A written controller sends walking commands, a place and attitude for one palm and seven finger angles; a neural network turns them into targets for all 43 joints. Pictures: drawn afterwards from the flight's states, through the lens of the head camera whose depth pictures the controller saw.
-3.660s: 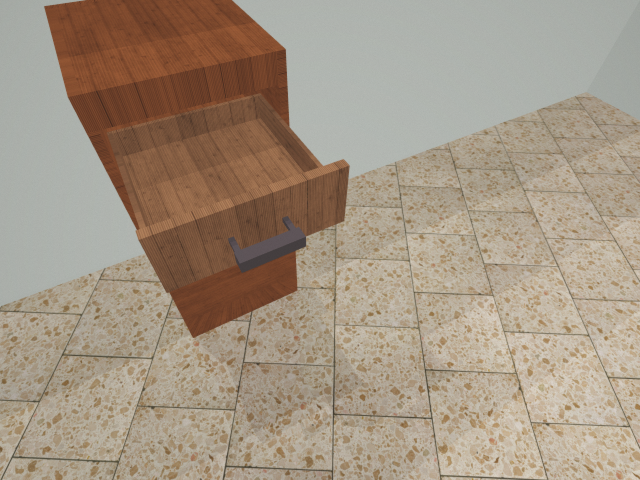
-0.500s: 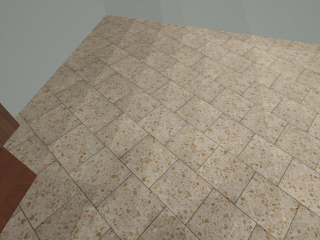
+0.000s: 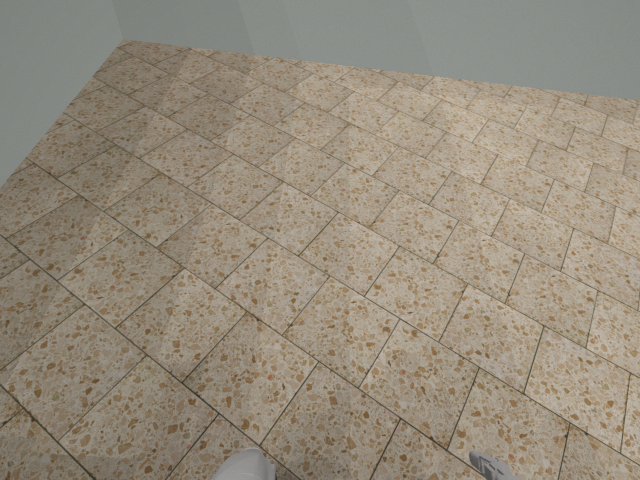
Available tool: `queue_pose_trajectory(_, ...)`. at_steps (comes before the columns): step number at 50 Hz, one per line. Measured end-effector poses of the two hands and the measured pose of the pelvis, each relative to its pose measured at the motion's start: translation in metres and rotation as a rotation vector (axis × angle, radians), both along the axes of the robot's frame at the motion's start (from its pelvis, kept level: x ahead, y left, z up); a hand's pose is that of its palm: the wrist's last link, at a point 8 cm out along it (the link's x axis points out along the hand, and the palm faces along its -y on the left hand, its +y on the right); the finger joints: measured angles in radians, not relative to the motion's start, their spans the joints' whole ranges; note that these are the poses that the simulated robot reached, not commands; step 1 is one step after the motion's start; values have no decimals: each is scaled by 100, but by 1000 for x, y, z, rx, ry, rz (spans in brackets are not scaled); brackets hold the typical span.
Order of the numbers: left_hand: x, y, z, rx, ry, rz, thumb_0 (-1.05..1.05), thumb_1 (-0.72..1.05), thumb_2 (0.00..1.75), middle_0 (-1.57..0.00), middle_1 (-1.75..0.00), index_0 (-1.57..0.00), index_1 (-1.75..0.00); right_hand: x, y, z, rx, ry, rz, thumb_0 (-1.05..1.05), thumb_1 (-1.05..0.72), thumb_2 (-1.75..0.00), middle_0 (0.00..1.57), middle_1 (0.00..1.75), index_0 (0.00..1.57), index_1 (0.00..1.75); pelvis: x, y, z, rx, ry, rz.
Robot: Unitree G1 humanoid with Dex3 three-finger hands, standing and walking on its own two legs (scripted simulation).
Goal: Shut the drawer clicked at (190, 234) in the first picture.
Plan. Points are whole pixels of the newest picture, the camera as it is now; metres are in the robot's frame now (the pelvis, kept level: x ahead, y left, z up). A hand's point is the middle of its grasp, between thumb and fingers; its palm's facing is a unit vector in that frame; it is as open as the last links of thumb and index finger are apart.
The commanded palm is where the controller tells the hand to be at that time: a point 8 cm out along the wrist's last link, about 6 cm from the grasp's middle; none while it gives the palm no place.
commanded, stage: walk to a spot facing it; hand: left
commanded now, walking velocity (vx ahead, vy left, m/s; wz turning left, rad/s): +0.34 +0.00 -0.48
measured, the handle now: out of the picture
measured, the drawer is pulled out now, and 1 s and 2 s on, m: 0.29 0.29 0.29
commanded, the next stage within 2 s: turn to face it in 0.64 s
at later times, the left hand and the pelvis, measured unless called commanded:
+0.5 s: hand (211, 365) +0.29 +0.19 -0.15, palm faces -0.22 -0.96 -0.15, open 7.4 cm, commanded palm none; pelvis +0.17 +0.04 +0.02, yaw -15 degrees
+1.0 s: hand (272, 290) +0.44 +0.12 -0.14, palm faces -0.33 -0.92 -0.19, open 7.3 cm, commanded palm none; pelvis +0.28 -0.01 +0.02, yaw -21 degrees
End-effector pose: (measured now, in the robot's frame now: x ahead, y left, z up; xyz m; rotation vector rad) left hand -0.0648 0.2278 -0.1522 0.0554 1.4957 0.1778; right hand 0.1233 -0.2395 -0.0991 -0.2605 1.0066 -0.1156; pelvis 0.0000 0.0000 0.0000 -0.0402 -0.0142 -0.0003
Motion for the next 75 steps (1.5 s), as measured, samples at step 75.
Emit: queue_pose_trajectory(75, 463, 42, 45, 114, -240, -195, 1, 91, 90, -20, -30, -19, -29, 152, 11, 7, 33, 316, -311, 1, -90, -89, 21, 30, 21, 30, 295, 14, 32, -2, 56, -105)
